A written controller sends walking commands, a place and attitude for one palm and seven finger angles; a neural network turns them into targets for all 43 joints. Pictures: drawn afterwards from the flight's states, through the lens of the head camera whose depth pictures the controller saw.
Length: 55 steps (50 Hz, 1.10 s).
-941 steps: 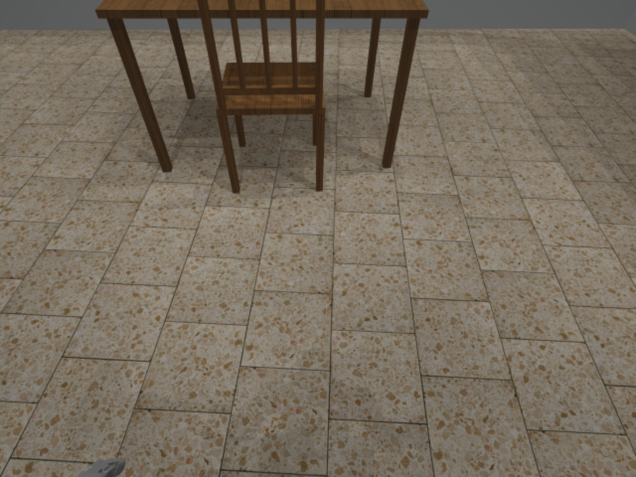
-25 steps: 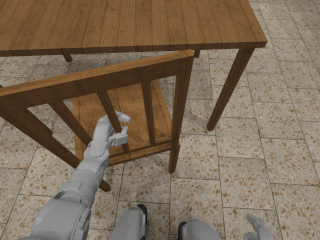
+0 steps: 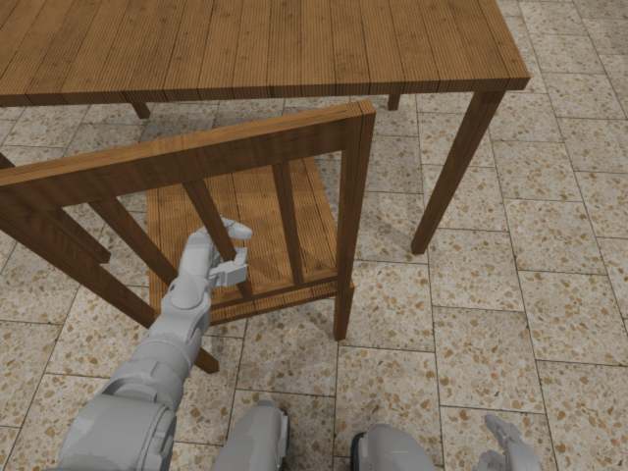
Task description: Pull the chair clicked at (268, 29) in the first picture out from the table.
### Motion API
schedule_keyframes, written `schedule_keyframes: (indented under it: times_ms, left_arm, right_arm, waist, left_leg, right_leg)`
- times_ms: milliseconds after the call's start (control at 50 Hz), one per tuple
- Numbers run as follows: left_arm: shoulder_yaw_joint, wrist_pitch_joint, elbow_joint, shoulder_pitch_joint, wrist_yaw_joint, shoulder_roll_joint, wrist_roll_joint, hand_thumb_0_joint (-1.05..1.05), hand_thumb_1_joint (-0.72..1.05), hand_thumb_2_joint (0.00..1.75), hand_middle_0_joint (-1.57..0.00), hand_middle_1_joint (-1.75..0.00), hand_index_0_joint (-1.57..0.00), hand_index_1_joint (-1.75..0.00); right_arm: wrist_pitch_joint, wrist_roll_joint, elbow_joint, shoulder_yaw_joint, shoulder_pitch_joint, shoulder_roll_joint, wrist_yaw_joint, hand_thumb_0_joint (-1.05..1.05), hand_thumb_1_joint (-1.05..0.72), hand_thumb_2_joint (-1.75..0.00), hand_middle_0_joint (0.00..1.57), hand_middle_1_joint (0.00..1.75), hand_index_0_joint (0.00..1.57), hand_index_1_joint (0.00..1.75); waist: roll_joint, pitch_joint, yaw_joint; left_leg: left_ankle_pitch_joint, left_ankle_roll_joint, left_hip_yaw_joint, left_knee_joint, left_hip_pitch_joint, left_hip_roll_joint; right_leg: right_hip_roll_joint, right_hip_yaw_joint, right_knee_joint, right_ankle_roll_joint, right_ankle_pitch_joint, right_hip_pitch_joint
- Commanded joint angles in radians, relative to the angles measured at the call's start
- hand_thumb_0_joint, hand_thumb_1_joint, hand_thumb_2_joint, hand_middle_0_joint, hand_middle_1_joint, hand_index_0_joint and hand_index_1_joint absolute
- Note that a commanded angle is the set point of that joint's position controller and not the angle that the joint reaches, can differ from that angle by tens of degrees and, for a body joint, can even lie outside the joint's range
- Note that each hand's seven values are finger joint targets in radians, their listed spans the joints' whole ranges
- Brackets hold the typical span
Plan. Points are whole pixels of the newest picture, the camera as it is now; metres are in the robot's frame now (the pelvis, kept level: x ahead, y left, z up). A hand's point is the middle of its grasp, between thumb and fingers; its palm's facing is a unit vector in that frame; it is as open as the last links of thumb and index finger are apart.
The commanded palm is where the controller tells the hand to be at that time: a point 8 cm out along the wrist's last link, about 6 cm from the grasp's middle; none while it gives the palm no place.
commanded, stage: step backward, pulling the chair out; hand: left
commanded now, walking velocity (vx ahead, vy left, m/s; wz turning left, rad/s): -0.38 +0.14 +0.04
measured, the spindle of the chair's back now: (226, 249) +0.41 +0.14 -0.05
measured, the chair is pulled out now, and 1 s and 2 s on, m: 0.17 0.27 0.35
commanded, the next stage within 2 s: none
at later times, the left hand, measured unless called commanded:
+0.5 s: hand (229, 289) +0.34 +0.13 -0.05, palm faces +0.00 -0.98 -0.19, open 5.3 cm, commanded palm +0.34 +0.18 -0.04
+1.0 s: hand (209, 336) +0.28 +0.15 -0.05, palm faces +0.00 -0.98 -0.19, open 5.3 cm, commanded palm +0.28 +0.20 -0.04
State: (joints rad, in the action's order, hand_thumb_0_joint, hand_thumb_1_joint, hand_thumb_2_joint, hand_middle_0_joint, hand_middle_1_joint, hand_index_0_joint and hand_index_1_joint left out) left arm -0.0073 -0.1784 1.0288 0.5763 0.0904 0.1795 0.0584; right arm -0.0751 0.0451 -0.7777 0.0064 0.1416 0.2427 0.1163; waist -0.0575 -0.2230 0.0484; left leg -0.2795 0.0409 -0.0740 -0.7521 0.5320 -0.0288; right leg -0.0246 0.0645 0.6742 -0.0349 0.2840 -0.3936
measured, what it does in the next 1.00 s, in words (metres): walks backwards: left foot, then left foot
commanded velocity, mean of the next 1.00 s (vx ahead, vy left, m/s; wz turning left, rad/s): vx -0.38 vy -0.02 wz -0.01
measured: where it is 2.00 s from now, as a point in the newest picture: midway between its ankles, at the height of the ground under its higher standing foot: outside the picture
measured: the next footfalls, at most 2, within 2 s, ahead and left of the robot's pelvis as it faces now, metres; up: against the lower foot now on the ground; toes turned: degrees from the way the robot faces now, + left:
left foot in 0.08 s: +0.09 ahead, +0.15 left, +0.00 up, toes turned -1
left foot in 0.54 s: -0.01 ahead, +0.17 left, +0.00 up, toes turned +2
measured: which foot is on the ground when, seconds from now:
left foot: up 0.00-0.06, down 0.08-0.36, up 0.38-0.52, down 0.54-1.00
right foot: down 0.00-1.00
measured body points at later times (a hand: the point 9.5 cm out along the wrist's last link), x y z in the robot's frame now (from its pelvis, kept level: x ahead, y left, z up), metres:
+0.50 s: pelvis -0.04 +0.01 +0.00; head +0.06 +0.00 +0.44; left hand +0.34 +0.18 -0.03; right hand +0.07 -0.25 -0.14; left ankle -0.03 +0.16 -0.71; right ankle +0.05 -0.10 -0.72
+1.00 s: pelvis -0.10 +0.03 +0.00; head -0.01 +0.02 +0.44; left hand +0.27 +0.20 -0.03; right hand +0.00 -0.24 -0.13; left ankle -0.05 +0.17 -0.72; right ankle +0.02 -0.11 -0.71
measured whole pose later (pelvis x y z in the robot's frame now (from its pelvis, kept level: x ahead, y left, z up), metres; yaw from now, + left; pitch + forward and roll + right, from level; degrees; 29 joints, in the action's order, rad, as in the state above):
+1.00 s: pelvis -0.10 +0.03 +0.00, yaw +3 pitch +1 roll +0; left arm 0.01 -0.14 1.04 0.60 0.09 0.16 0.05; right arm 0.00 0.05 -0.75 -0.01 0.18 0.28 0.12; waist -0.02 -0.20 0.05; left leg -0.23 0.03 0.02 -0.66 0.42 -0.05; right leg 0.07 0.05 0.64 0.02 0.23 -0.50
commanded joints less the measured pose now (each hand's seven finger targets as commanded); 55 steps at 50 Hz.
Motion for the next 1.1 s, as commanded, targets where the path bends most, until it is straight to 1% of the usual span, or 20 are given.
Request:
schedule_keyframes:
  times_ms: [0,80,140,200,260,340,380,460,520,560,600,640,720,780,820,880,920,960,1020,1080]
  left_arm:
    - [-0.045,-0.043,-0.214,0.319,0.015,0.21,-0.004,0.0,0.9,0.9,-0.5,-1.45,-0.5,-1.45]
    - [-0.015,-0.029,-0.203,0.347,0.011,0.15,0.005,0.0,0.9,0.9,-0.5,-1.45,-0.5,-1.45]
    - [0.015,-0.047,-0.246,0.408,-0.004,0.088,-0.006,0.0,0.9,0.9,-0.5,-1.45,-0.5,-1.45]
    - [0.014,-0.056,-0.254,0.384,-0.006,0.092,-0.018,0.0,0.9,0.9,-0.5,-1.45,-0.5,-1.45]
    - [-0.021,-0.057,-0.241,0.348,-0.005,0.135,-0.021,0.0,0.9,0.9,-0.5,-1.45,-0.5,-1.45]
    - [-0.029,-0.059,-0.263,0.368,0.01,0.202,-0.013,0.0,0.9,0.9,-0.5,-1.45,-0.5,-1.45]
    - [-0.036,-0.031,-0.213,0.326,0.014,0.212,-0.004,0.0,0.9,0.9,-0.5,-1.45,-0.5,-1.45]
    - [-0.05,0.001,-0.204,0.306,0.017,0.192,-0.001,0.0,0.9,0.9,-0.5,-1.45,-0.5,-1.45]
    - [-0.013,-0.001,-0.247,0.351,0.012,0.134,0.006,0.0,0.9,0.9,-0.5,-1.45,-0.5,-1.45]
    - [0.017,-0.015,-0.294,0.424,0.004,0.094,-0.003,0.0,0.9,0.9,-0.5,-1.45,-0.5,-1.45]
    - [0.013,-0.022,-0.27,0.402,0.0,0.083,-0.015,0.0,0.9,0.9,-0.5,-1.45,-0.5,-1.45]
    - [0.017,-0.039,-0.256,0.407,-0.002,0.072,-0.022,0.0,0.9,0.9,-0.5,-1.45,-0.5,-1.45]
    - [-0.014,-0.053,-0.248,0.408,0.003,0.149,-0.022,0.0,0.9,0.9,-0.5,-1.45,-0.5,-1.45]
    - [-0.034,-0.038,-0.182,0.354,0.01,0.199,-0.011,0.0,0.9,0.9,-0.5,-1.45,-0.5,-1.45]
    - [-0.041,-0.03,-0.175,0.355,0.012,0.2,-0.011,0.0,0.9,0.9,-0.5,-1.45,-0.5,-1.45]
    - [-0.04,-0.018,-0.176,0.347,0.014,0.186,-0.005,0.0,0.9,0.9,-0.5,-1.45,-0.5,-1.45]
    - [-0.019,-0.033,-0.197,0.364,0.01,0.148,-0.006,0.0,0.9,0.9,-0.5,-1.45,-0.5,-1.45]
    - [-0.007,-0.037,-0.211,0.394,0.011,0.126,0.001,0.0,0.9,0.9,-0.5,-1.45,-0.5,-1.45]
    - [-0.005,-0.055,-0.212,0.422,-0.002,0.12,-0.01,0.0,0.9,0.9,-0.5,-1.45,-0.5,-1.45]
    - [-0.014,-0.057,-0.19,0.422,-0.01,0.148,-0.02,0.0,0.9,0.9,-0.5,-1.45,-0.5,-1.45]
  right_arm:
    - [-0.026,0.002,0.08,-0.03,0.017,0.142,0.026,0.0,-0.9,-0.9,0.2,0.3,0.2,0.3]
    - [-0.001,0.01,0.086,-0.043,0.058,0.169,0.031,0.0,-0.9,-0.9,0.2,0.3,0.2,0.3]
    - [0.025,-0.008,0.102,-0.044,0.057,0.152,0.008,0.0,-0.9,-0.9,0.2,0.3,0.2,0.3]
    - [0.034,-0.016,0.118,-0.051,0.066,0.147,-0.011,0.0,-0.9,-0.9,0.2,0.3,0.2,0.3]
    - [0.037,-0.009,0.13,-0.058,0.072,0.155,-0.01,0.0,-0.9,-0.9,0.2,0.3,0.2,0.3]
    - [0.03,0.016,0.14,-0.06,0.059,0.142,0.004,0.0,-0.9,-0.9,0.2,0.3,0.2,0.3]
    - [0.026,0.015,0.128,-0.052,0.036,0.144,0.009,0.0,-0.9,-0.9,0.2,0.3,0.2,0.3]
    - [0.02,0.007,0.102,-0.031,0.055,0.146,0.02,0.0,-0.9,-0.9,0.2,0.3,0.2,0.3]
    - [0.034,0.008,0.116,-0.055,0.065,0.169,0.025,0.0,-0.9,-0.9,0.2,0.3,0.2,0.3]
    - [0.052,-0.008,0.138,-0.044,0.035,0.154,0.017,0.0,-0.9,-0.9,0.2,0.3,0.2,0.3]
    - [0.072,-0.015,0.137,-0.047,0.057,0.145,0.002,0.0,-0.9,-0.9,0.2,0.3,0.2,0.3]
    - [0.068,-0.016,0.13,-0.055,0.08,0.147,-0.011,0.0,-0.9,-0.9,0.2,0.3,0.2,0.3]
    - [0.072,0.004,0.119,-0.068,0.097,0.153,-0.003,0.0,-0.9,-0.9,0.2,0.3,0.2,0.3]
    - [0.057,0.014,0.096,-0.062,0.097,0.148,0.006,0.0,-0.9,-0.9,0.2,0.3,0.2,0.3]
    - [0.046,0.013,0.095,-0.051,0.075,0.142,0.011,0.0,-0.9,-0.9,0.2,0.3,0.2,0.3]
    - [0.041,0.007,0.086,-0.039,0.076,0.151,0.019,0.0,-0.9,-0.9,0.2,0.3,0.2,0.3]
    - [0.043,0.002,0.12,-0.044,0.046,0.164,0.019,0.0,-0.9,-0.9,0.2,0.3,0.2,0.3]
    - [0.049,0.005,0.139,-0.04,0.048,0.159,0.013,0.0,-0.9,-0.9,0.2,0.3,0.2,0.3]
    - [0.048,-0.001,0.113,-0.048,0.092,0.16,0.01,0.0,-0.9,-0.9,0.2,0.3,0.2,0.3]
    - [0.039,0.005,0.107,-0.049,0.081,0.157,0.006,0.0,-0.9,-0.9,0.2,0.3,0.2,0.3]
  waist:
    - [0.153,0.526,-0.027]
    - [0.129,0.556,-0.025]
    - [-0.044,0.617,-0.023]
    - [-0.151,0.6,-0.025]
    - [-0.074,0.591,-0.027]
    - [0.133,0.603,-0.012]
    - [0.163,0.542,-0.029]
    - [0.22,0.535,-0.025]
    - [0.113,0.555,-0.029]
    - [-0.105,0.555,-0.029]
    - [-0.124,0.543,-0.033]
    - [-0.082,0.532,-0.03]
    - [0.063,0.605,-0.01]
    - [0.163,0.573,-0.019]
    - [0.216,0.546,-0.03]
    - [0.157,0.521,-0.023]
    - [-0.053,0.49,-0.04]
    - [-0.109,0.466,-0.05]
    - [-0.105,0.504,-0.027]
    - [-0.041,0.494,-0.024]
  left_leg:
    - [0.011,0.0,-0.042,0.031,-0.176,-0.036]
    - [0.563,-0.054,-0.09,0.19,-0.324,-0.158]
    - [0.766,-0.116,-0.194,0.201,-0.362,-0.238]
    - [0.72,-0.134,-0.19,0.215,-0.381,-0.251]
    - [0.569,-0.116,-0.18,0.195,-0.268,-0.234]
    - [0.087,-0.01,-0.017,-0.026,-0.211,-0.054]
    - [-0.198,0.004,-0.029,-0.147,-0.195,-0.012]
    - [-0.11,-0.004,-0.022,0.096,-0.22,-0.038]
    - [0.318,-0.055,-0.057,0.251,-0.308,-0.156]
    - [0.456,-0.099,-0.133,0.283,-0.24,-0.235]
    - [0.528,-0.122,-0.152,0.273,-0.247,-0.262]
    - [0.642,-0.114,-0.148,0.201,-0.3,-0.26]
    - [0.285,-0.025,-0.033,0.093,-0.223,-0.143]
    - [-0.119,-0.003,0.014,-0.004,-0.246,-0.044]
    - [-0.187,-0.008,0.015,-0.021,-0.244,-0.029]
    - [-0.084,-0.037,-0.004,0.201,-0.303,-0.076]
    - [-0.019,-0.093,-0.088,0.308,-0.211,-0.191]
    - [0.019,-0.14,-0.153,0.367,-0.101,-0.281]
    - [0.267,-0.135,-0.106,0.262,-0.195,-0.269]
    - [0.157,-0.084,-0.038,0.203,-0.136,-0.211]
  right_leg:
    - [0.36,-0.22,-0.13,-0.077,-0.66,0.296]
    - [0.223,-0.125,-0.069,0.015,-0.605,0.277]
    - [0.127,-0.108,-0.01,0.025,-0.236,0.242]
    - [0.093,-0.095,-0.028,0.02,-0.048,0.189]
    - [0.104,-0.105,-0.071,0.004,-0.149,0.271]
    - [0.354,-0.296,-0.238,-0.087,-0.345,0.242]
    - [0.431,-0.314,-0.285,-0.126,-0.3,0.169]
    - [0.382,-0.208,-0.188,-0.075,-0.472,0.269]
    - [0.232,-0.118,-0.111,0.018,-0.379,0.24]
    - [0.161,-0.077,0.032,0.037,-0.25,0.264]
    - [0.118,-0.066,0.062,0.034,-0.055,0.226]
    - [0.118,-0.081,-0.02,0.016,-0.127,0.214]
    - [0.25,-0.186,-0.115,-0.041,-0.426,0.286]
    - [0.366,-0.267,-0.27,-0.071,-0.263,0.176]
    - [0.383,-0.259,-0.311,-0.066,-0.117,0.135]
    - [0.299,-0.165,-0.252,-0.013,-0.02,0.086]
    - [0.165,-0.08,-0.082,0.035,0.093,0.098]
    - [0.099,-0.054,0.064,0.038,0.114,0.161]
    - [0.088,-0.054,-0.012,0.039,-0.013,0.218]
    - [0.156,-0.12,-0.053,0.005,-0.13,0.251]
